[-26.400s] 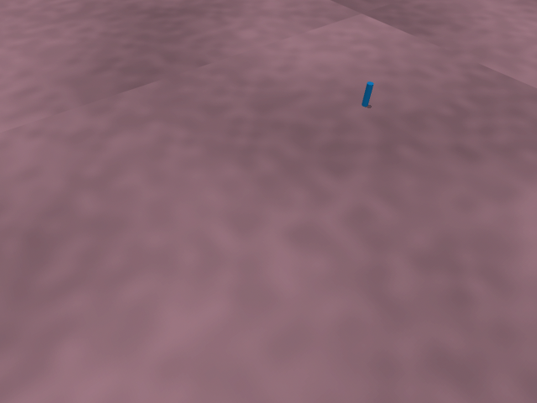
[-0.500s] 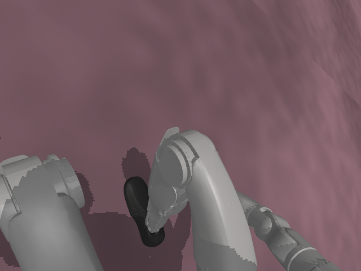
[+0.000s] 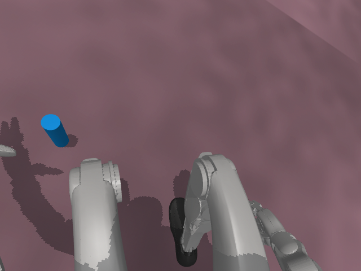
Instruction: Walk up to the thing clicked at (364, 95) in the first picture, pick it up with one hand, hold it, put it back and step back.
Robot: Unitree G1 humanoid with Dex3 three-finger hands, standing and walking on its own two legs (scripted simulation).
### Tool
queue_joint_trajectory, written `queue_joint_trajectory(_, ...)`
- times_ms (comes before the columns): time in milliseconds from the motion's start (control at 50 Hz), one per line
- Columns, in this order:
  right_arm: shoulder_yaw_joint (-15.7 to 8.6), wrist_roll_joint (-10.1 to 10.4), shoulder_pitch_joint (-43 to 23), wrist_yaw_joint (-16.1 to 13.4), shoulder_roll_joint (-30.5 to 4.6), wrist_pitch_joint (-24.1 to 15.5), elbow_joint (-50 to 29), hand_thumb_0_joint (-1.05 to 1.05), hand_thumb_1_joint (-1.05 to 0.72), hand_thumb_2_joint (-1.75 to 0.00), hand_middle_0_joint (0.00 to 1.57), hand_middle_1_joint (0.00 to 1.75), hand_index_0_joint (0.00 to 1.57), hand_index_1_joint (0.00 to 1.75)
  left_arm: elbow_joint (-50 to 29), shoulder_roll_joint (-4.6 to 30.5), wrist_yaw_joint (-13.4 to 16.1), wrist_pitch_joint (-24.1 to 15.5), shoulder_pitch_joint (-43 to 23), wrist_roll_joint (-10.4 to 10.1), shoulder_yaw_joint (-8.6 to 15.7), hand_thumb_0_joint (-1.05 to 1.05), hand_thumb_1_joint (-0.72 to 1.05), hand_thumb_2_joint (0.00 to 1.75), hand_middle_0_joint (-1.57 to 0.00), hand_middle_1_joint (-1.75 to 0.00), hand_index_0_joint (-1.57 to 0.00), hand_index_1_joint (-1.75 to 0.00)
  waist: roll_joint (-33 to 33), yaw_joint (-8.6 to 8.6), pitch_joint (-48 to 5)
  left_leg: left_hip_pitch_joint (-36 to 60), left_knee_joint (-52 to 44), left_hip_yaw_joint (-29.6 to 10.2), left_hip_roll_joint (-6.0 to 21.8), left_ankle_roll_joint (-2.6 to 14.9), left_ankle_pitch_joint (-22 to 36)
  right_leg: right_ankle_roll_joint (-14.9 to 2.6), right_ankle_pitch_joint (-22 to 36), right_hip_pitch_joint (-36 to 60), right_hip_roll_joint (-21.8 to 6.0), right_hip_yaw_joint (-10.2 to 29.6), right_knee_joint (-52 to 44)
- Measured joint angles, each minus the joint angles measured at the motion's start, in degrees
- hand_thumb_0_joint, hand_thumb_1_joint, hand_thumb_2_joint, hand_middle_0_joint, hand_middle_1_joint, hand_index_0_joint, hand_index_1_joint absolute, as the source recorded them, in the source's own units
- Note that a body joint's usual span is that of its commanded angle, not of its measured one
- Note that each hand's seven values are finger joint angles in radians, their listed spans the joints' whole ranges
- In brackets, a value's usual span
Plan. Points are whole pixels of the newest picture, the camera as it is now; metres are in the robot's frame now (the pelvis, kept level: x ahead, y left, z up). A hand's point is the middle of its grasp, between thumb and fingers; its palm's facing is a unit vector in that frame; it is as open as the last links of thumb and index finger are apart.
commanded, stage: home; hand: left
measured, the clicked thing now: (56, 132) +0.43 +0.28 -0.26
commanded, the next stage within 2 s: none
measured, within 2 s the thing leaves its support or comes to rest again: neither
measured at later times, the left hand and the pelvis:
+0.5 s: hand out of the picture +0.27 +0.32 +0.10, palm faces +0.31 -0.83 -0.46, open 17.3 cm; pelvis +0.03 -0.02 +0.19, yaw +9 degrees
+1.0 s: hand out of the picture +0.24 +0.24 +0.30, palm faces +0.30 -0.90 -0.33, open 17.4 cm; pelvis +0.09 +0.01 +0.37, yaw +11 degrees
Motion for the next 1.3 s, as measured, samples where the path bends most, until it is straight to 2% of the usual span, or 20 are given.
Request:
queue_joint_trajectory(80,-2.9,2.0,1.5,-0.7,-0.1,1.3,0.8,0.00,-0.92,-0.91,0.21,0.30,0.21,0.30,-1.5,1.0,2.0,5.8,0.1,1.4,0.5,-0.01,-0.49,0.09,-0.09,-0.09,-0.10,-0.09,2.5,1.16,-2.7,0.9,-3.8,2.4,0.0,0.11,0.6,-0.24,-0.2,-0.1,-0.5,1.9,-2.1)
queue_joint_trajectory(160,-6.5,3.7,3.4,-1.2,-0.1,2.4,1.3,0.00,-0.92,-0.90,0.21,0.30,0.21,0.30,-3.9,0.2,3.8,11.6,2.1,1.5,-0.5,-0.01,-0.48,0.09,-0.08,-0.08,-0.08,-0.08,4.7,2.79,-4.9,2.2,-7.8,4.7,0.1,0.19,0.9,-0.26,-0.4,0.1,-0.8,3.8,-4.5)
queue_joint_trajectory(220,-8.6,5.0,4.6,-1.6,0.0,3.1,1.6,0.00,-0.91,-0.90,0.21,0.30,0.21,0.30,-8.9,-3.4,4.8,16.1,5.9,1.4,-2.7,-0.01,-0.49,0.09,-0.07,-0.07,-0.07,-0.07,5.9,4.14,-6.2,4.5,-11.4,6.2,0.1,0.06,1.1,-0.30,-0.5,1.6,-1.0,5.0,-7.2)
queue_joint_trajectory(280,-10.0,6.5,5.3,-2.4,0.4,3.7,0.9,0.00,-0.91,-0.90,0.21,0.30,0.21,0.30,-17.2,-8.4,5.8,20.8,11.9,1.0,-5.6,-0.01,-0.50,0.08,-0.06,-0.07,-0.07,-0.07,6.6,5.00,-6.8,8.4,-16.0,7.0,0.2,-0.23,1.2,-0.51,-0.4,4.8,-0.9,5.7,-11.1)
queue_joint_trajectory(360,-10.6,8.3,5.5,-4.4,1.5,3.3,-0.8,0.01,-0.91,-0.90,0.21,0.30,0.21,0.30,-27.7,-14.3,7.7,25.7,19.8,0.6,-9.4,-0.01,-0.50,0.07,-0.07,-0.06,-0.07,-0.06,6.2,5.16,-6.8,16.0,-23.9,7.8,0.3,-0.85,1.8,-1.04,0.0,11.7,-0.9,6.2,-18.1)
queue_joint_trajectory(440,-10.6,8.9,5.5,-6.8,2.6,1.9,-1.7,0.01,-0.91,-0.90,0.21,0.30,0.21,0.30,-31.9,-17.1,10.1,29.3,24.5,0.2,-11.9,-0.01,-0.51,0.07,-0.07,-0.06,-0.07,-0.06,5.1,4.85,-7.2,24.9,-32.6,8.2,0.1,-1.55,2.8,-1.63,0.5,20.3,-1.1,6.3,-26.1)
queue_joint_trajectory(560,-10.7,8.5,6.0,-9.7,2.8,-1.4,-2.1,0.01,-0.91,-0.90,0.21,0.30,0.21,0.30,-32.3,-19.1,13.6,33.0,28.9,-0.5,-14.6,-0.01,-0.52,0.06,-0.07,-0.06,-0.07,-0.06,4.8,4.84,-8.9,38.5,-44.2,8.2,-0.2,-2.09,4.0,-1.96,1.3,34.2,-1.2,5.9,-37.6)
queue_joint_trajectory(720,-10.7,8.1,8.4,-11.6,2.3,-4.8,-2.4,0.00,-0.91,-0.90,0.21,0.30,0.21,0.30,-32.8,-23.8,15.9,37.9,33.8,-1.3,-20.5,-0.01,-0.55,0.04,-0.06,-0.05,-0.06,-0.05,5.8,4.81,-9.5,56.0,-58.2,8.8,-0.3,-1.68,6.1,-1.30,3.7,52.0,-1.1,6.1,-52.3)
queue_joint_trajectory(880,-9.6,7.9,12.9,-13.3,3.9,-5.9,-2.9,0.01,-0.90,-0.90,0.21,0.30,0.21,0.30,-40.3,-27.5,17.5,42.5,42.2,-2.1,-25.5,-0.01,-0.53,0.05,-0.06,-0.05,-0.06,-0.05,6.2,4.62,-8.9,72.7,-71.3,9.7,-0.4,-1.32,8.7,-0.69,6.8,68.8,-1.0,6.7,-65.9)
queue_joint_trajectory(1040,-9.0,7.5,16.5,-14.6,5.1,-7.3,-4.6,0.01,-0.90,-0.90,0.21,0.30,0.21,0.30,-52.5,-29.6,17.7,45.8,52.4,-2.8,-29.8,-0.01,-0.54,0.05,-0.06,-0.05,-0.06,-0.05,7.9,4.83,-8.7,84.4,-79.9,10.5,-0.7,-0.87,10.4,-0.19,8.9,80.6,-1.1,7.3,-75.1)
queue_joint_trajectory(1140,-8.9,7.2,16.6,-14.8,5.5,-8.2,-5.1,0.01,-0.90,-0.90,0.21,0.30,0.21,0.30,-56.5,-30.5,16.9,46.3,55.9,-2.8,-30.9,-0.01,-0.55,0.04,-0.06,-0.05,-0.06,-0.05,8.3,5.43,-8.3,88.0,-82.2,10.6,-0.9,-0.84,10.8,-0.09,9.3,84.2,-1.2,7.4,-77.4)
queue_joint_trajectory(1300,-8.8,6.4,15.2,-14.6,5.2,-10.1,-5.6,0.01,-0.90,-0.90,0.21,0.30,0.21,0.30,-55.9,-30.6,15.7,46.2,56.2,-2.3,-30.2,-0.01,-0.57,0.03,-0.06,-0.05,-0.06,-0.05,7.4,6.15,-6.6,89.8,-83.5,10.2,-1.0,-1.19,11.5,-0.40,9.6,86.0,-1.3,6.9,-78.3)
